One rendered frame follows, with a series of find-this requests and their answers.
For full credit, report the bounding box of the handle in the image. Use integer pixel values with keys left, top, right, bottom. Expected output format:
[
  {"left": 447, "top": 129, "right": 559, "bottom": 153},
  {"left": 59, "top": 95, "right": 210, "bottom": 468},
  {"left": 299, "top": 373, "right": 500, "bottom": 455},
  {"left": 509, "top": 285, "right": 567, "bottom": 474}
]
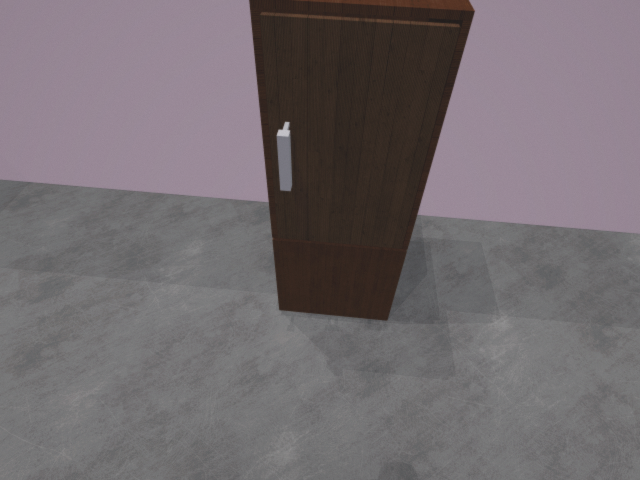
[{"left": 277, "top": 122, "right": 292, "bottom": 191}]

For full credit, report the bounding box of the cupboard door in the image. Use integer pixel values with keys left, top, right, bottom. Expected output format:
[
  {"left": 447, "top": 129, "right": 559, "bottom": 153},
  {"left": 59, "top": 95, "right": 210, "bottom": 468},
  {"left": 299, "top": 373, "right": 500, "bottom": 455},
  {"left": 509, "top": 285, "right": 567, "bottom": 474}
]
[{"left": 260, "top": 12, "right": 460, "bottom": 249}]

